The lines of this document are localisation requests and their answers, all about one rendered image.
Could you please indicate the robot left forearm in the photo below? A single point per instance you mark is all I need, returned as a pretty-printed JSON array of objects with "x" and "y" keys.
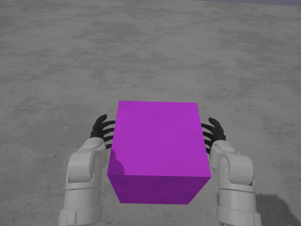
[{"x": 83, "y": 181}]

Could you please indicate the carton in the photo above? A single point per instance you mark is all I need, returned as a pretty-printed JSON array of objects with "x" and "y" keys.
[{"x": 158, "y": 153}]

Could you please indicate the robot left hand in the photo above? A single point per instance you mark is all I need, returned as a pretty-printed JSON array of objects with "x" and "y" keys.
[{"x": 97, "y": 129}]

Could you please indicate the robot right hand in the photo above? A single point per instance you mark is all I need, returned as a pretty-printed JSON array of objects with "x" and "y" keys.
[{"x": 217, "y": 133}]

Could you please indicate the robot right forearm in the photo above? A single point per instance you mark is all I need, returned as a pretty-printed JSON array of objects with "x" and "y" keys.
[{"x": 236, "y": 184}]

